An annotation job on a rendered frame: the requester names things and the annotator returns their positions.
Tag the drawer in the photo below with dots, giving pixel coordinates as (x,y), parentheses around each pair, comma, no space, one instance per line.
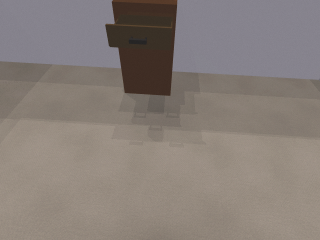
(157,30)

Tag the cabinet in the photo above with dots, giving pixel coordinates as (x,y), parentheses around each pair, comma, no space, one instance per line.
(147,71)

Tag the handle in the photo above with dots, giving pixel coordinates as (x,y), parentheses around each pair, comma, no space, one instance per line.
(137,41)

